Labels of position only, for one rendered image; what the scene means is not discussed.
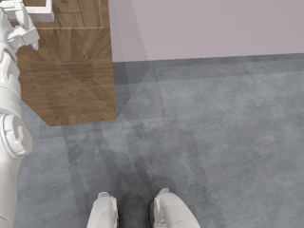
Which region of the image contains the left robot hand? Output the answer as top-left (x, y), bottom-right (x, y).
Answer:
top-left (0, 0), bottom-right (40, 54)

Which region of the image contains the robot left forearm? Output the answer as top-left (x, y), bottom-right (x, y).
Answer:
top-left (0, 42), bottom-right (23, 121)

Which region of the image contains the right robot thigh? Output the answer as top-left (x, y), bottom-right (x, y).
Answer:
top-left (154, 192), bottom-right (200, 228)

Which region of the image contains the cabinet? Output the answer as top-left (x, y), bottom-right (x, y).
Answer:
top-left (15, 0), bottom-right (117, 127)

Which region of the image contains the left robot upper arm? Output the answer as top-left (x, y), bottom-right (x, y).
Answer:
top-left (0, 113), bottom-right (33, 228)

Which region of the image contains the drawer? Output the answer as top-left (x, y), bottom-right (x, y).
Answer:
top-left (0, 0), bottom-right (102, 28)

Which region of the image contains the left robot thigh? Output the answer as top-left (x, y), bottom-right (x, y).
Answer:
top-left (86, 196), bottom-right (118, 228)

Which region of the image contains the robot thigh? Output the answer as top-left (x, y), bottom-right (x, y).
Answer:
top-left (86, 196), bottom-right (118, 228)
top-left (154, 192), bottom-right (200, 228)

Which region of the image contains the handle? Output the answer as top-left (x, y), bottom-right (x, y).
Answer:
top-left (8, 0), bottom-right (54, 22)

